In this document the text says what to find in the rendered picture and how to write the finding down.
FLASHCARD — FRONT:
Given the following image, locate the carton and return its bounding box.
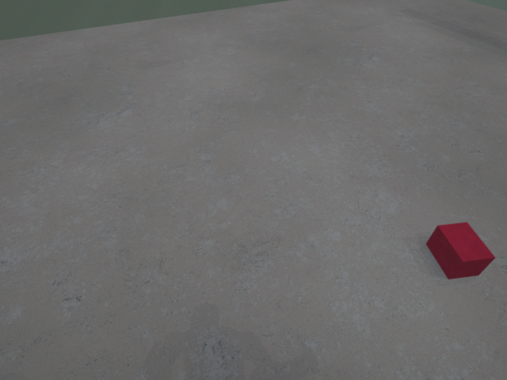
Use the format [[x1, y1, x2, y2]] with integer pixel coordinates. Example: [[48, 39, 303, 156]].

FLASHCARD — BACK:
[[426, 222, 495, 279]]

